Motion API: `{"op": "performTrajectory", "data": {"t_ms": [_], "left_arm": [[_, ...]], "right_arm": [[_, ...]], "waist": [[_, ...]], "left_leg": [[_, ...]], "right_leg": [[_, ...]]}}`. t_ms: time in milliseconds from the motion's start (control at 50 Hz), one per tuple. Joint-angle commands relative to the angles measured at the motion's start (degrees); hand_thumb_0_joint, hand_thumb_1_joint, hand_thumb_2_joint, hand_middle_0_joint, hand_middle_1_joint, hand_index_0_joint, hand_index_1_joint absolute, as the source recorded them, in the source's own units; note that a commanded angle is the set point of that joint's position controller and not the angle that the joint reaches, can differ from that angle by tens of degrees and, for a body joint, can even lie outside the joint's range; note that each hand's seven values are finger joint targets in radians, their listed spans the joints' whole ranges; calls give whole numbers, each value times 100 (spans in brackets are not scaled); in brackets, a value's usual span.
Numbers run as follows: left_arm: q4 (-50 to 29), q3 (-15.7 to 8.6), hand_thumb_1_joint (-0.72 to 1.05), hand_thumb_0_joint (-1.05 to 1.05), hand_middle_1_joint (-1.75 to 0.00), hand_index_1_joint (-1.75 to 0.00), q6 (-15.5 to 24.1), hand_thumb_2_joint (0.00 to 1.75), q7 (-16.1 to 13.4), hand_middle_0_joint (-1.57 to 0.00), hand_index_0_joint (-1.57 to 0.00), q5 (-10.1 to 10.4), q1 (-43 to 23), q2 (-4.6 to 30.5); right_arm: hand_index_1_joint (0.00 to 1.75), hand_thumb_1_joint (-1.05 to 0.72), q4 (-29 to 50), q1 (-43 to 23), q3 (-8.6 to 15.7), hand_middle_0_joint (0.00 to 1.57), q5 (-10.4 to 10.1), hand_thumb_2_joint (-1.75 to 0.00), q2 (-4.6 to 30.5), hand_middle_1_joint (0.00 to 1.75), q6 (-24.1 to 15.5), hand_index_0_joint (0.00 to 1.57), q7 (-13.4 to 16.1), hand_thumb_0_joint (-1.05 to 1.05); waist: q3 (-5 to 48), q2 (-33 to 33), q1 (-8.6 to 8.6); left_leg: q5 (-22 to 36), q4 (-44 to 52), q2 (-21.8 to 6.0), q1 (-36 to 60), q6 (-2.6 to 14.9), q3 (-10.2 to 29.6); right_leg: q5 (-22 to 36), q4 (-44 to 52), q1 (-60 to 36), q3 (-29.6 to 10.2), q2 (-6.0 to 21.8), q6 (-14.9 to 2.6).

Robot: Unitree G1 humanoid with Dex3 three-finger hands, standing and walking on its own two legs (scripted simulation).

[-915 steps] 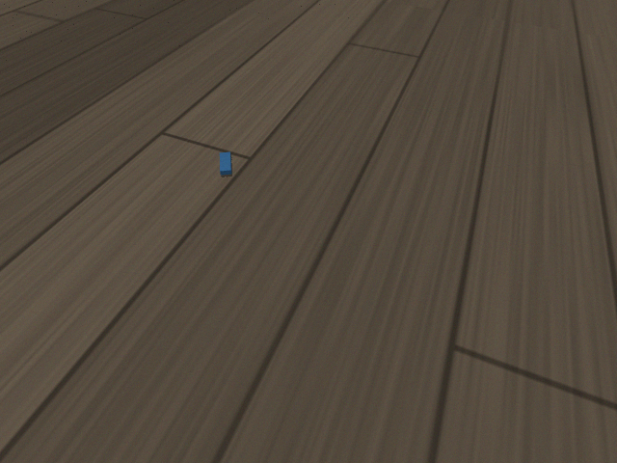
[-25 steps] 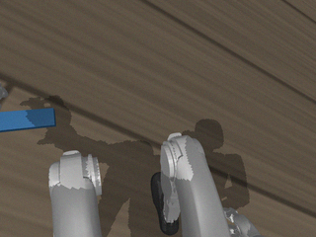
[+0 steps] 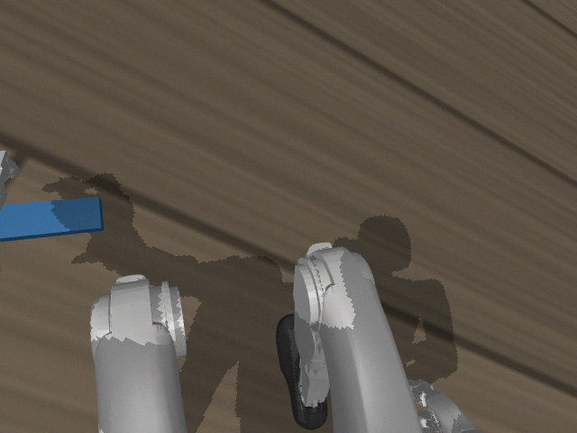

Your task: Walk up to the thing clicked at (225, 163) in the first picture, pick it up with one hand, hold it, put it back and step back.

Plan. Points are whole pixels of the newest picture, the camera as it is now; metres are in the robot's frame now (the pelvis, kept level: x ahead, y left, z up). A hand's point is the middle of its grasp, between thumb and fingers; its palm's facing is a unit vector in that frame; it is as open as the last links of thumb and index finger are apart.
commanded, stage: approach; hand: left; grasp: from above
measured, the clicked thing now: (51, 218) +0.45 +0.29 -0.30
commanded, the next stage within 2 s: close in in 0.58 s
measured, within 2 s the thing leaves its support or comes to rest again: neither
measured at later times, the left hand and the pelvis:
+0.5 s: hand (46, 199) +0.45 +0.27 -0.20, palm faces -0.41 -0.05 -0.91, open 13.9 cm; pelvis +0.00 +0.00 -0.01, yaw -1 degrees
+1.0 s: hand (32, 223) +0.42 +0.29 -0.21, palm faces -0.47 -0.08 -0.88, open 13.8 cm; pelvis +0.00 +0.00 +0.00, yaw -1 degrees
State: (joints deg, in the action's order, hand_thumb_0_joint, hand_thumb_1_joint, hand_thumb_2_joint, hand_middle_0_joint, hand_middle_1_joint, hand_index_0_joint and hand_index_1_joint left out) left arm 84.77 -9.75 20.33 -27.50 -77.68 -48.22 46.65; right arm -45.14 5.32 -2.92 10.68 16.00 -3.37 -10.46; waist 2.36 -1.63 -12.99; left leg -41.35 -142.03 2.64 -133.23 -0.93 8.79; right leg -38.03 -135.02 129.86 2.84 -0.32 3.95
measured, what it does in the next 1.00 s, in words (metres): stands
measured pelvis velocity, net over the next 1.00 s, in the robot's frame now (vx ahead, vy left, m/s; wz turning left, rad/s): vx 0.00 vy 0.00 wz -0.02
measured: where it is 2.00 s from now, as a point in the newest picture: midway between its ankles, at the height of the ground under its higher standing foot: (236, 414)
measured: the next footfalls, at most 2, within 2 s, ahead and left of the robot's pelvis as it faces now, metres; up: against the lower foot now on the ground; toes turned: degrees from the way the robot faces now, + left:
none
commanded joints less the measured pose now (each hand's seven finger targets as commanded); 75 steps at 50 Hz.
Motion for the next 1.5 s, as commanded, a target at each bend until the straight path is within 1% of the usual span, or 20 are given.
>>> {"op": "performTrajectory", "data": {"t_ms": [0, 80, 180, 260, 360, 480, 580, 620, 640, 660, 700, 720, 800, 900, 960, 1080, 1220, 1280, 1300, 1480], "left_arm": [[-713, 18, -54, 0, -102, -102, 48, 102, -267, -7, -7, 134, -1770, 1274], [-665, 456, -53, 0, -102, -102, 36, 102, -357, -7, -7, 99, -2309, 805], [4, 553, -51, 0, -103, -102, -211, 100, -633, -7, -8, -17, -2405, 667], [444, 358, -50, 0, -104, -101, -471, 98, -864, -6, -9, -178, -2442, 972], [292, -190, -50, 0, -104, -101, -839, 98, -1053, -6, -9, -68, -1923, 1560], [-449, -389, -51, 0, -104, -101, -996, 97, -674, -7, -9, 347, -1573, 1775], [-1147, 98, -52, 0, -103, -101, -766, 96, -20, -8, -10, 755, -1690, 998], [-1110, 514, -51, 0, -104, -101, -608, 96, 254, -8, -10, 786, -1896, 470], [-1204, 498, -50, 0, -103, -101, -501, 97, 331, -9, -11, 774, -2045, 528], [-1069, 617, -48, 0, -103, -100, -403, 95, 393, -10, -12, 769, -1925, 409], [-797, 621, -50, 0, -105, -102, -229, 95, 387, -7, -10, 727, -1737, 503], [-583, 594, -50, 0, -106, -102, -147, 94, 346, -6, -10, 651, -1723, 498], [-451, 364, -47, 0, -106, -101, 203, 93, -45, -6, -11, 232, -1967, 959], [204, 115, -48, 0, -103, -101, 247, 96, -822, -5, -8, -285, -2253, 1353], [694, 268, -50, 0, -101, -100, 61, 98, -1243, -6, -7, -474, -2182, 1208], [844, 353, -50, 0, -100, -99, -469, 97, -1625, -6, -7, -286, -2336, 1196], [966, -94, -48, 0, -103, -100, -703, 95, -1454, -5, -8, -26, -2149, 1792], [1025, -179, -49, 0, -102, -100, -663, 94, -1273, -5, -7, 121, -1951, 1807], [1060, -344, -49, 0, -103, -101, -651, 94, -1239, -5, -8, 149, -1632, 1985], [813, -233, -50, 0, -99, -99, -16, 97, -1010, -8, -8, 130, -1781, 2052]], "right_arm": [[30, -89, 50, 1070, 499, 20, -15, -89, 1540, 30, -12, 20, 65, 0], [30, -89, -12, 1192, 470, 20, -7, -89, 1543, 30, -90, 20, 62, 0], [30, -89, -34, 1281, 359, 20, 39, -89, 1566, 30, -212, 20, 33, 0], [30, -89, 30, 1236, 241, 20, 115, -89, 1621, 30, -338, 20, -62, 0], [30, -89, 237, 1111, 191, 20, 63, -89, 1680, 30, -367, 20, -169, 0], [30, -89, 292, 1141, 289, 20, -62, -89, 1666, 30, -367, 20, -162, 0], [30, -90, 158, 1408, 545, 20, -142, -89, 1582, 30, -299, 20, -92, 0], [30, -90, 60, 1582, 563, 20, -158, -89, 1525, 30, -276, 20, -77, 0], [30, -90, 97, 1684, 585, 20, -148, -89, 1647, 30, -268, 20, -49, 0], [30, -90, 76, 1718, 584, 20, -183, -89, 1644, 30, -239, 20, -30, 0], [30, -90, 70, 1642, 546, 20, -198, -89, 1604, 30, -208, 20, 1, 0], [30, -90, 112, 1616, 483, 20, -169, -89, 1659, 30, -190, 20, 11, 0], [30, -89, 125, 1414, 339, 20, -94, -89, 1638, 30, -125, 20, 53, 0], [30, -89, 85, 1172, 210, 20, 129, -90, 1679, 30, -221, 20, -26, 0], [30, -89, -18, 978, 182, 20, 332, -90, 1741, 30, -340, 20, -106, 0], [30, -89, -52, 865, 94, 20, 488, -90, 1909, 30, -672, 20, -329, 0], [30, -89, 98, 964, -43, 20, 439, -90, 2039, 30, -882, 20, -527, 0], [30, -90, 125, 1042, -101, 20, 461, -90, 2069, 30, -950, 20, -578, 0], [30, -90, 101, 1082, -81, 20, 458, -90, 2088, 30, -918, 20, -569, 0], [30, -90, 209, 1303, -279, 20, 575, -90, 2174, 30, -797, 20, -601, 0]], "waist": [[3544, 1867, -173], [3500, 1934, -422], [3345, 1945, -526], [3317, 1994, -517], [3810, 2172, -186], [3991, 1991, 46], [3862, 1739, -193], [3624, 1599, -430], [3582, 1362, -531], [3570, 1366, -483], [3401, 1174, -322], [3110, 1110, -394], [3327, 1564, -275], [3208, 1976, -434], [3005, 2065, -571], [2952, 2173, -725], [3121, 2285, -694], [2996, 2320, -702], [3118, 2326, -576], [2892, 2012, -918]], "left_leg": [[1120, 1681, 35, 2999, 263, -575], [931, 1692, -4, 3087, 239, -504], [1001, 1637, 11, 2963, 236, -560], [1105, 1535, 11, 2864, 244, -606], [1429, 1572, 17, 2908, 240, -660], [1135, 1539, 36, 2552, 325, -783], [967, 1611, 31, 2498, 300, -693], [919, 1567, 5, 2499, 298, -656], [1046, 1486, 13, 2505, 297, -605], [1069, 1537, 29, 2487, 284, -562], [962, 1548, 38, 2424, 274, -576], [926, 1525, 58, 2328, 251, -545], [1203, 1558, 23, 2802, 194, -515], [1209, 1526, -32, 3089, 184, -529], [993, 1514, -54, 3070, 188, -492], [917, 1348, -90, 2900, 216, -427], [1191, 1123, -106, 2769, 209, -411], [1349, 1115, -102, 2740, 187, -348], [1429, 1201, -107, 2841, 173, -312], [1547, 899, -145, 2672, 180, -258]], "right_leg": [[1048, 1116, -1448, 703, -126, -468], [936, 1144, -1242, 765, -139, -480], [1055, 1143, -1292, 789, -160, -481], [1211, 1064, -1393, 787, -169, -495], [1479, 952, -1846, 729, -194, -539], [1227, 1155, -2208, 534, -166, -550], [1028, 1367, -2052, 548, -117, -575], [1030, 1466, -1967, 566, -130, -551], [1105, 1486, -1910, 631, -122, -549], [1077, 1485, -1955, 649, -117, -549], [945, 1534, -1988, 639, -130, -559], [843, 1514, -1821, 702, -124, -576], [1062, 1268, -1756, 754, -161, -548], [1153, 1021, -1493, 840, -199, -491], [927, 976, -1236, 946, -254, -441], [942, 873, -1198, 968, -228, -399], [1335, 686, -1648, 954, -251, -447], [1414, 635, -1720, 1037, -251, -435], [1464, 645, -1815, 1051, -272, -446], [1628, 782, -2206, 1158, -323, -431]]}}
